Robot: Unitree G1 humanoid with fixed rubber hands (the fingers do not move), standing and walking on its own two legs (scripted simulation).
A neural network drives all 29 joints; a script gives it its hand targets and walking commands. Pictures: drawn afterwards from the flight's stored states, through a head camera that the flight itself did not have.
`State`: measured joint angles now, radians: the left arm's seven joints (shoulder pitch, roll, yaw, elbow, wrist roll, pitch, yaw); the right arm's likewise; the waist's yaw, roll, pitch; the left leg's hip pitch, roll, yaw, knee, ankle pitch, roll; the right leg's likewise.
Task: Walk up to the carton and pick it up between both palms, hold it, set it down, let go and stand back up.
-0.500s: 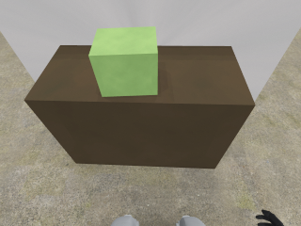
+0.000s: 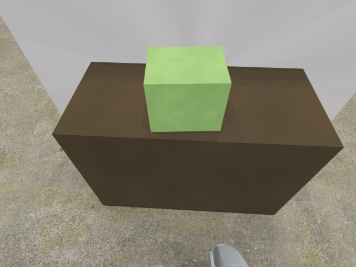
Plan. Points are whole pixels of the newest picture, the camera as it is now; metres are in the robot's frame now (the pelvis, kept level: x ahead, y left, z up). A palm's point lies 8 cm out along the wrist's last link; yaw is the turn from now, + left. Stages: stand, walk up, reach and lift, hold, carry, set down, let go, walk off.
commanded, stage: walk up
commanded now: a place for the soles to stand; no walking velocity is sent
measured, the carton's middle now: (185, 90) +0.64 +0.00 +0.01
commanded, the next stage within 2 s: reach and lift in 1.90 s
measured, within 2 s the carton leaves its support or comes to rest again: neither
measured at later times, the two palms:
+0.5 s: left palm (39, 262) +0.16 +0.33 -0.08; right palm (324, 260) +0.17 -0.32 -0.11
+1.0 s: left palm (51, 230) +0.24 +0.34 -0.11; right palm (306, 223) +0.25 -0.30 -0.09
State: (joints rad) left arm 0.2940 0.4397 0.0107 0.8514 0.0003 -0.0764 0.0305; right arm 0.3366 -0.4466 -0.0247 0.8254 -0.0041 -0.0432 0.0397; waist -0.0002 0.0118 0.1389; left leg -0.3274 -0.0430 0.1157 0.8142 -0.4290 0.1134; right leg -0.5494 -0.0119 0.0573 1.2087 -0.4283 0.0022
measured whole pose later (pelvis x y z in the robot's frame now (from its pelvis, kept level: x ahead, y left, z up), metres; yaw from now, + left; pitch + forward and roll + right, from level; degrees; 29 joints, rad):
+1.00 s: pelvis +0.16 +0.03 -0.01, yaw -3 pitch -3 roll +0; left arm 0.26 0.43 0.01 0.89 0.00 -0.06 0.02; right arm 0.20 -0.43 -0.02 0.82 0.00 -0.05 0.01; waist 0.00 -0.02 0.13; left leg -0.36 0.06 0.07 0.87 -0.45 0.00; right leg -0.40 0.02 0.05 0.88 -0.42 -0.01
